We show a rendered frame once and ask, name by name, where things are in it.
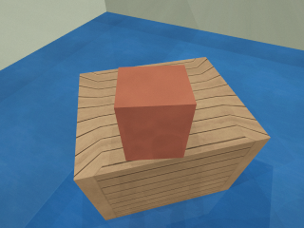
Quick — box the carton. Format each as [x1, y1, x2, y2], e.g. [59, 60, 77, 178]
[114, 65, 197, 161]

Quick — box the pedestal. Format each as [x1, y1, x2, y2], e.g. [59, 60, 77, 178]
[73, 57, 271, 220]

